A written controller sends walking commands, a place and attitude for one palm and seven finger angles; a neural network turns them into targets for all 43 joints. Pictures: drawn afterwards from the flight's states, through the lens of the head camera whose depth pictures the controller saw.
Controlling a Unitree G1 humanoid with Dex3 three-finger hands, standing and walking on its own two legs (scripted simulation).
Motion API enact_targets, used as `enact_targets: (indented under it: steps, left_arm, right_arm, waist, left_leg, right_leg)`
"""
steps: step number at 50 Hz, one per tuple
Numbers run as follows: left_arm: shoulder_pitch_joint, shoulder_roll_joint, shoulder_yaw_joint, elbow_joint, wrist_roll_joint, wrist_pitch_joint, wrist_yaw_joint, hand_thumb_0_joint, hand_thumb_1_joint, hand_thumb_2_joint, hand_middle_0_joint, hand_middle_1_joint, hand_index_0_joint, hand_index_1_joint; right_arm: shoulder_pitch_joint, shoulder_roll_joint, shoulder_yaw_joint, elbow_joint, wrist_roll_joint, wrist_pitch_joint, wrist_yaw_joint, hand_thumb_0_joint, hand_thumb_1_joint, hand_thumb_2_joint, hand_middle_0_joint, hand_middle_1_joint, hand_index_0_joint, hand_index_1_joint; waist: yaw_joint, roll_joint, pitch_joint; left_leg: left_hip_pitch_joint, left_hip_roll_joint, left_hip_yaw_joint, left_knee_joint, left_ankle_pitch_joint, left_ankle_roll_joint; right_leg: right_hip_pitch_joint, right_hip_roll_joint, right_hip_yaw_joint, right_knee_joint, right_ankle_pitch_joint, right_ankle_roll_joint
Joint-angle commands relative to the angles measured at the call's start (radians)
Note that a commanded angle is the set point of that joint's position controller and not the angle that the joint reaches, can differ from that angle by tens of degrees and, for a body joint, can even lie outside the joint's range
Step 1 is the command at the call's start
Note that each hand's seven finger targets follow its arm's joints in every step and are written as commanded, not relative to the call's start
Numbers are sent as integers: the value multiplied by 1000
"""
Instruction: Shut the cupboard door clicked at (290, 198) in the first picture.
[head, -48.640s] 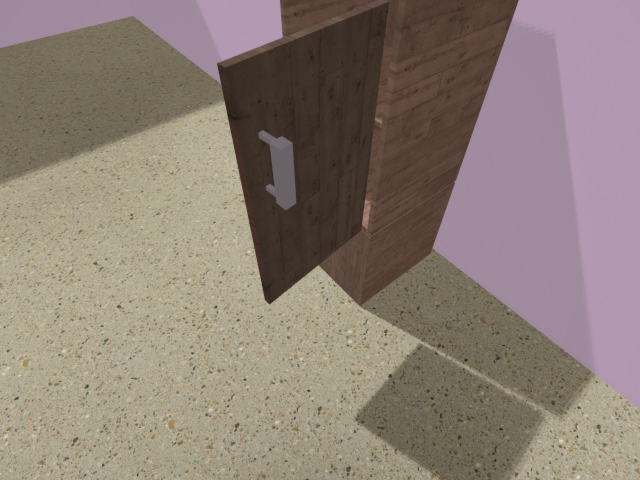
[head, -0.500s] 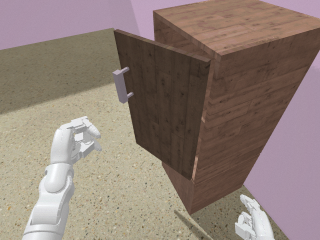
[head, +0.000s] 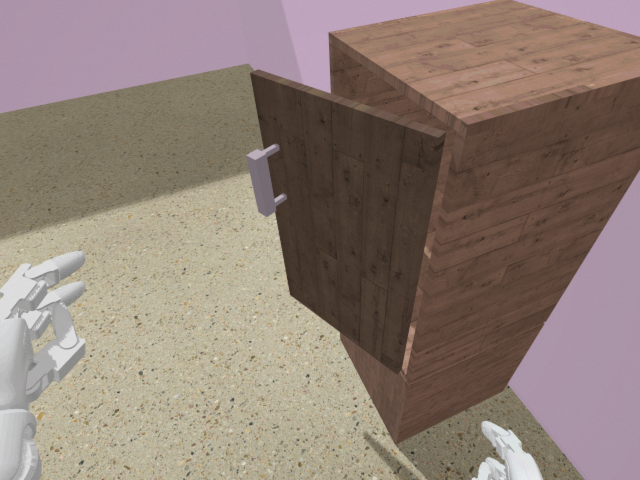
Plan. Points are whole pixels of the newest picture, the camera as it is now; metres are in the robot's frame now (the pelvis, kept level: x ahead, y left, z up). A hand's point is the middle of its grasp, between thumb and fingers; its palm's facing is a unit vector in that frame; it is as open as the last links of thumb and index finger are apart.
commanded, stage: draw the hand back to the body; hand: left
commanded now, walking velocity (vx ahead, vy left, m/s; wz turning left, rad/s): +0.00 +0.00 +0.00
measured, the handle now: (270, 179) +0.60 +0.17 +0.06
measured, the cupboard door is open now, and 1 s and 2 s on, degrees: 25 25 25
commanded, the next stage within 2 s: step back with the hand held close in 0.38 s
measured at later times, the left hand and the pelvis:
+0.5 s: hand (71, 345) +0.19 +0.27 +0.16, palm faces +0.48 -0.78 -0.40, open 7.4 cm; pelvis +0.00 +0.00 +0.00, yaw +0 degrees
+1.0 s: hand (25, 383) +0.15 +0.29 +0.16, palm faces +0.41 -0.76 -0.51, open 7.4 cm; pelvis -0.06 +0.02 -0.01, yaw -1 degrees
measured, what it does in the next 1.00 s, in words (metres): shifts its weight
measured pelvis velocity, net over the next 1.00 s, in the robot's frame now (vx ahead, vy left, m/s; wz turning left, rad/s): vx -0.06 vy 0.02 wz -0.02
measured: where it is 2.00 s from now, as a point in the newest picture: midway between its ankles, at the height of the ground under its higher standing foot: outside the picture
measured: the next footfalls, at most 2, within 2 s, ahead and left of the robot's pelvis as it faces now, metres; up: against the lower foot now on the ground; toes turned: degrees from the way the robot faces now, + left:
none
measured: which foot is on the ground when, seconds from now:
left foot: down 0.00-1.00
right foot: down 0.00-1.00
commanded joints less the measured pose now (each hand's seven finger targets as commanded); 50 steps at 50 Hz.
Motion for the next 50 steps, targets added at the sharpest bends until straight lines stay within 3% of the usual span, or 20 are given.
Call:
enact_targets:
  steps: [1,4,9,14,16,24,25,26,27,29,32,36,39,43,44,50]
  left_arm:
    - [-47,185,126,-253,1,-76,20,0,900,900,-200,-300,-200,-300]
    - [-108,165,91,-232,6,-72,21,0,900,900,-200,-300,-200,-300]
    - [-119,180,109,-232,8,-80,28,0,900,900,-200,-300,-200,-300]
    - [-87,201,134,-261,8,-82,28,0,900,900,-200,-300,-200,-300]
    - [-83,194,133,-251,6,-76,26,0,900,900,-200,-300,-200,-300]
    - [-74,182,128,-242,2,-72,17,0,900,900,-200,-300,-200,-300]
    - [-69,188,133,-242,3,-73,18,0,900,900,-200,-300,-200,-300]
    - [-172,303,240,-294,5,-108,25,0,900,900,-200,-300,-200,-300]
    - [-70,238,188,-225,3,-110,20,0,900,900,-200,-300,-200,-300]
    - [-12,214,161,-228,7,-121,16,0,900,900,-200,-300,-200,-300]
    - [49,227,173,-265,3,-128,28,0,900,900,-200,-300,-200,-300]
    - [77,264,208,-322,-2,-126,40,0,900,900,-200,-300,-200,-300]
    - [101,276,226,-337,-3,-127,45,0,900,900,-200,-300,-200,-300]
    - [114,291,249,-351,2,-135,49,0,900,900,-200,-300,-200,-300]
    - [121,270,231,-345,1,-137,49,0,900,900,-200,-300,-200,-300]
    - [84,252,227,-328,23,-166,52,0,900,900,-200,-300,-200,-300]
  right_arm:
    - [-146,-95,-37,-172,-2,-82,-4,0,-900,-900,200,300,200,300]
    - [-139,-105,-40,-163,1,-93,-7,0,-900,-900,200,300,200,300]
    - [-140,-103,-41,-160,-1,-105,-13,0,-900,-900,200,300,200,300]
    - [-144,-95,-38,-165,-6,-109,-10,0,-900,-900,200,300,200,300]
    - [-145,-93,-36,-164,-5,-105,-8,0,-900,-900,200,300,200,300]
    - [-141,-92,-37,-169,-5,-100,-5,0,-900,-900,200,300,200,300]
    - [-141,-94,-39,-168,-6,-100,-4,0,-900,-900,200,300,200,300]
    - [-146,-126,-48,-204,0,-73,-1,0,-900,-900,200,300,200,300]
    - [-135,-116,-51,-189,-3,-58,-3,0,-900,-900,200,300,200,300]
    - [-141,-112,-53,-198,-5,-39,-2,0,-900,-900,200,300,200,300]
    - [-129,-124,-68,-210,-3,-12,-5,0,-900,-900,200,300,200,300]
    - [-127,-129,-75,-242,4,13,-16,0,-900,-900,200,300,200,300]
    - [-127,-126,-77,-257,7,27,-22,0,-900,-900,200,300,200,300]
    - [-127,-144,-84,-269,5,26,-26,0,-900,-900,200,300,200,300]
    - [-120,-138,-79,-273,8,25,-25,0,-900,-900,200,300,200,300]
    - [-108,-147,-78,-271,13,-3,-23,0,-900,-900,200,300,200,300]
  waist:
    - [3,-14,-74]
    - [-12,-45,-29]
    - [-3,-48,-59]
    - [9,-9,-87]
    - [8,-1,-55]
    - [5,-26,-61]
    - [6,-14,-53]
    - [-30,-35,-5]
    - [-36,-97,-37]
    - [-40,-113,-69]
    - [-47,-64,-162]
    - [-49,-50,-218]
    - [-48,-45,-234]
    - [-42,-14,-210]
    - [-46,-17,-189]
    - [-54,-16,-91]
  left_leg:
    - [-55,-8,-21,-53,275,6]
    - [-61,-4,-26,-66,226,9]
    - [-54,-10,-31,-73,190,12]
    - [-52,-13,-26,-61,250,9]
    - [-62,-11,-23,-62,249,5]
    - [-56,-5,-24,-70,244,5]
    - [-60,-6,-22,-69,239,4]
    - [-159,16,-30,-14,159,26]
    - [-155,13,-41,17,148,25]
    - [-153,11,-40,39,156,21]
    - [-147,25,-40,48,264,18]
    - [-146,46,-49,41,418,13]
    - [-178,59,-57,34,448,12]
    - [-289,77,-78,-4,305,28]
    - [-338,84,-89,-16,259,33]
    - [-644,100,-124,-70,-273,76]
  right_leg:
    - [30,33,9,-28,194,-24]
    - [-6,32,6,-42,139,-21]
    - [12,30,9,-43,104,-25]
    - [46,28,13,-32,173,-27]
    - [32,33,12,-36,170,-27]
    - [31,33,11,-41,162,-24]
    - [27,34,12,-43,159,-25]
    - [-48,-13,91,-83,215,-31]
    - [-58,-47,101,-86,223,-37]
    - [-80,-68,103,-78,225,-41]
    - [-42,-64,88,-11,354,-37]
    - [-16,-36,60,69,467,-18]
    - [8,-25,56,113,492,-11]
    - [27,0,60,147,396,-1]
    - [35,-2,56,162,359,1]
    - [83,2,100,205,151,0]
